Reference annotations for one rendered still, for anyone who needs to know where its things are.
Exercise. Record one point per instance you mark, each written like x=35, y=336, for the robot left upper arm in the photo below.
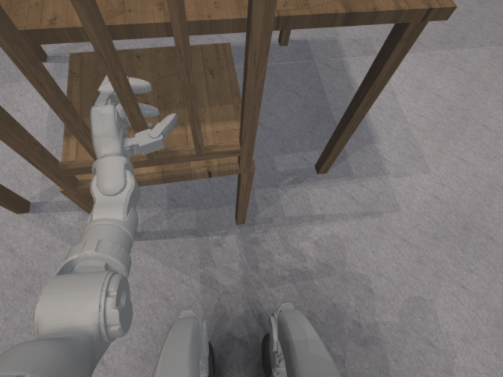
x=78, y=317

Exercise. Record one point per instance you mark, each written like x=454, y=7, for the robot left thigh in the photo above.
x=185, y=344

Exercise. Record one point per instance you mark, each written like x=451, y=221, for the left robot forearm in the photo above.
x=109, y=233

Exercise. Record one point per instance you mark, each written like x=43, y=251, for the right robot shin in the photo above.
x=278, y=361

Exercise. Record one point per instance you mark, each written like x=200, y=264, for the chair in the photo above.
x=215, y=132

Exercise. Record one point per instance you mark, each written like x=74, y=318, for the table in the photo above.
x=44, y=22

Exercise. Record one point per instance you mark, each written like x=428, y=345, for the robot left hand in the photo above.
x=108, y=124

